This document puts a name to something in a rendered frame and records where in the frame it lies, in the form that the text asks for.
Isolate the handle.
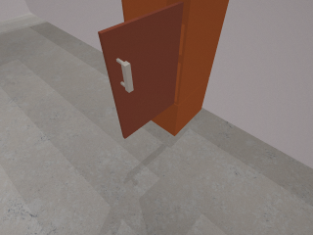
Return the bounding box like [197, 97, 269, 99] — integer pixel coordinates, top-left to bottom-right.
[116, 58, 134, 93]

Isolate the cupboard door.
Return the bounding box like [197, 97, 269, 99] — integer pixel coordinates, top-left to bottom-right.
[98, 1, 184, 139]

